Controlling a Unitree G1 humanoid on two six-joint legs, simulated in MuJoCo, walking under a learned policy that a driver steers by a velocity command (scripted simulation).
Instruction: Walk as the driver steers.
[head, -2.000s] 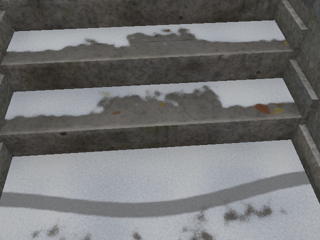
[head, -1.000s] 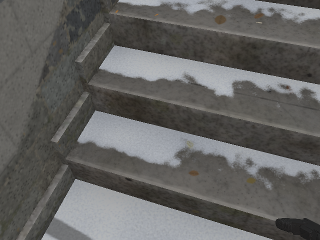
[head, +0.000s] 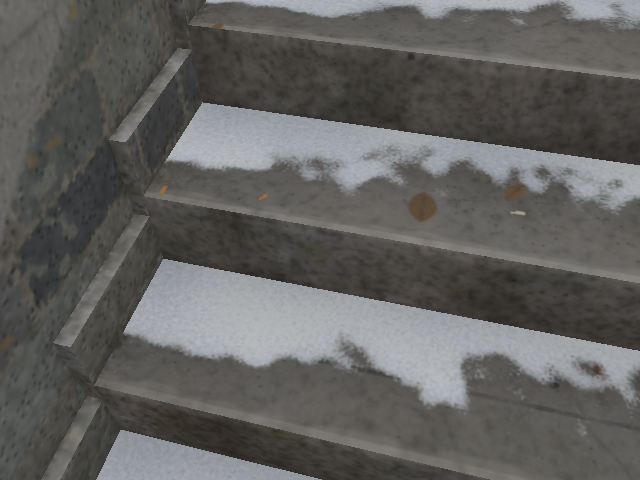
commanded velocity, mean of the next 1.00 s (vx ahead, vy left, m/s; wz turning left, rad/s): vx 0.22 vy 0.00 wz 0.00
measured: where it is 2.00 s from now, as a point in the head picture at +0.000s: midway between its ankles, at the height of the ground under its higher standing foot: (338, 378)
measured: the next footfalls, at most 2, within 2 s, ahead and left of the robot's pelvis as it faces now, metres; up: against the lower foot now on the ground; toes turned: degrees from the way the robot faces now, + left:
left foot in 0.02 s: +0.07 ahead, +0.13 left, +0.00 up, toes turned +3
right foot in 1.04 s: +0.24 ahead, -0.08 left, +0.17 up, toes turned -1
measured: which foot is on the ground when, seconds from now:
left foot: up 0.00-0.00, down 0.02-1.00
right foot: down 0.00-0.68, up 0.70-1.00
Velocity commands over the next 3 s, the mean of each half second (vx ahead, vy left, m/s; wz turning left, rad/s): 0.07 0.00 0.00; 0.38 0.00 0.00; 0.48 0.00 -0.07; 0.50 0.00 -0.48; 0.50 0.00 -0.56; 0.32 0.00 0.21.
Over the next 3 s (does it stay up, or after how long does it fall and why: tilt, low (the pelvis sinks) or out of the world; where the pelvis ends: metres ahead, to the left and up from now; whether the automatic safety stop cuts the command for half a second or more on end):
stays up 0.92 -0.42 0.62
